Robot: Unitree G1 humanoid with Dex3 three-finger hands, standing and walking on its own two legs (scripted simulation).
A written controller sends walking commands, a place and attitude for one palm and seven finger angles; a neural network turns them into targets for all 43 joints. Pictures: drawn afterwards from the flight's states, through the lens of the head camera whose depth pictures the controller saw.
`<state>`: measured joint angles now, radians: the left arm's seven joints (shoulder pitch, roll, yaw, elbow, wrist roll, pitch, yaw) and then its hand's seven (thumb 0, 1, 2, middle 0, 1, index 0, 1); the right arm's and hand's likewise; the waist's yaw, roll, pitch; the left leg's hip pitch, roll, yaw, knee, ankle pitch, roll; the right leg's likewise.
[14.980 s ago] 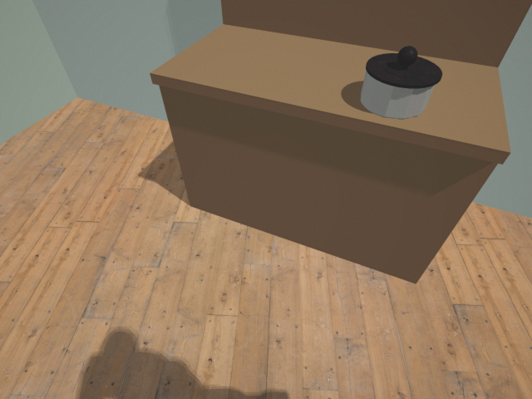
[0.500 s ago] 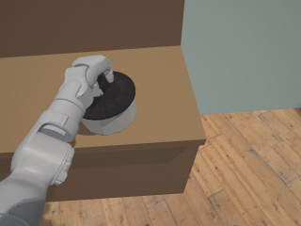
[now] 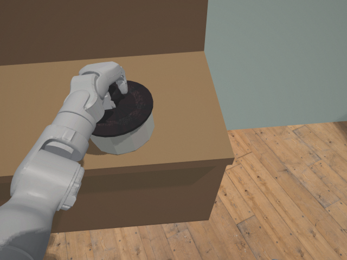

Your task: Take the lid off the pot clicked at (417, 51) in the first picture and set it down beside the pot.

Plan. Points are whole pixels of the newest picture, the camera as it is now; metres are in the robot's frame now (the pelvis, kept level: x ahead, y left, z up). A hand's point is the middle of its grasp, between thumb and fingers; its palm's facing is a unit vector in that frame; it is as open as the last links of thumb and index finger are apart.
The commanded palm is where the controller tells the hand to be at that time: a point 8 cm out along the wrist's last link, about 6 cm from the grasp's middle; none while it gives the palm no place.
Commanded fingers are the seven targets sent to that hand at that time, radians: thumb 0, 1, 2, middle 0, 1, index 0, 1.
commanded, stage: lift the lid straight up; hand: left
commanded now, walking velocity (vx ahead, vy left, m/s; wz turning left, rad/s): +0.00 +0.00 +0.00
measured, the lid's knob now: (111, 95) +0.50 +0.14 +0.11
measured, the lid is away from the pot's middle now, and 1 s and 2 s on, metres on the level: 0.01 0.01 0.01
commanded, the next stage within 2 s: move the lid sideways beside the pot in 1.90 s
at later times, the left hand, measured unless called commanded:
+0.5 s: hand (107, 85) +0.47 +0.13 +0.17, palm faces -0.30 -0.06 -0.95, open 8.0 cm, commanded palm +0.46 +0.13 +0.24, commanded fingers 0.00 0.59 1.04 -0.77 -1.03 -0.81 -1.05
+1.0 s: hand (100, 70) +0.47 +0.13 +0.21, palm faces -0.28 -0.06 -0.96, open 8.0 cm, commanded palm +0.46 +0.14 +0.28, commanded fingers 0.00 0.59 1.04 -0.77 -1.03 -0.81 -1.05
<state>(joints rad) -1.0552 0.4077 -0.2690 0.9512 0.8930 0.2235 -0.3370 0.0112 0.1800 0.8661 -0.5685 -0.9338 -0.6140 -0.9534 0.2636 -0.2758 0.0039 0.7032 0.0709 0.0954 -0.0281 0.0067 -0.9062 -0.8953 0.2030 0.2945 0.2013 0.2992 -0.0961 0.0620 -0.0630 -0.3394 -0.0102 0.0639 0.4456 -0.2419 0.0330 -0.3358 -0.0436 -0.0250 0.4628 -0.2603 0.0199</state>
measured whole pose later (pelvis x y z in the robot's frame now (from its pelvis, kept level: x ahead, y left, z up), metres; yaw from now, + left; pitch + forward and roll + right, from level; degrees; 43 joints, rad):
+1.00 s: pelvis -0.01 -0.01 +0.00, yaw +1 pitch +5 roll +1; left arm -1.21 0.43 -0.28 0.94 0.90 0.28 -0.46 0.01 0.17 0.86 -0.59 -0.92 -0.63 -0.95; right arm 0.25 -0.28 0.02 0.71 0.07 0.03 -0.04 0.01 -0.91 -0.90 0.20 0.29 0.20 0.30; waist -0.08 0.07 -0.05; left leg -0.29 -0.02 0.05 0.41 -0.21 0.03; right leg -0.29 -0.05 -0.04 0.45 -0.25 0.01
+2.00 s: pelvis -0.01 +0.00 +0.00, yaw +1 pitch +7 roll +0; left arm -1.39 0.47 -0.28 0.99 0.93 0.32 -0.53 0.02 0.17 0.86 -0.59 -0.92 -0.63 -0.95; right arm 0.26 -0.28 0.02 0.71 0.06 0.01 -0.03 0.01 -0.91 -0.90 0.20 0.29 0.20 0.30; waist -0.09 0.06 -0.06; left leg -0.31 -0.03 0.05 0.39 -0.20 0.04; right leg -0.30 -0.06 -0.03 0.42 -0.23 0.03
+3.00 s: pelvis -0.01 +0.01 +0.00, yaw +1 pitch +7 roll +0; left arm -1.32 0.70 -0.20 0.97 0.97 0.19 -0.57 0.02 0.17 0.86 -0.59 -0.92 -0.64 -0.95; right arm 0.26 -0.29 0.02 0.69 0.08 0.08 -0.04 0.01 -0.90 -0.90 0.20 0.29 0.20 0.30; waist -0.10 0.05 -0.04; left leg -0.33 -0.02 0.04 0.42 -0.22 0.04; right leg -0.30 -0.05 -0.04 0.39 -0.22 0.03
